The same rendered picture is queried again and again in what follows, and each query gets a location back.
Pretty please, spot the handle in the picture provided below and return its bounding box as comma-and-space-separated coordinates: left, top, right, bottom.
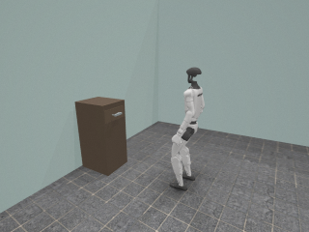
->
112, 112, 123, 117

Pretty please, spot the left robot shin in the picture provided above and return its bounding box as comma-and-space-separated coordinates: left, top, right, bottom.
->
171, 157, 183, 186

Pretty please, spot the left robot hand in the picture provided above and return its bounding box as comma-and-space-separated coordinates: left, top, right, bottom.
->
172, 134, 182, 146

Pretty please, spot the cabinet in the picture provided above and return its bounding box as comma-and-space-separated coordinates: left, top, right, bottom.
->
74, 97, 127, 176

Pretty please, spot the drawer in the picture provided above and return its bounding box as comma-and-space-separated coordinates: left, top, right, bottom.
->
104, 105, 125, 124

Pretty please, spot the robot right thigh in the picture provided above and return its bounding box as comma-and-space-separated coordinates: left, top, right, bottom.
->
180, 136, 191, 156

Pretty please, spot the left robot forearm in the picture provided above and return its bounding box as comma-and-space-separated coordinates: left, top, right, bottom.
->
177, 111, 193, 136

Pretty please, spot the robot right upper arm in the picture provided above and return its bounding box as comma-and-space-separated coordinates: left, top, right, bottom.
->
200, 87, 205, 110

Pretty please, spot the robot left upper arm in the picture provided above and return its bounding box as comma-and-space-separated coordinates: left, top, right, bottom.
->
183, 89, 195, 117

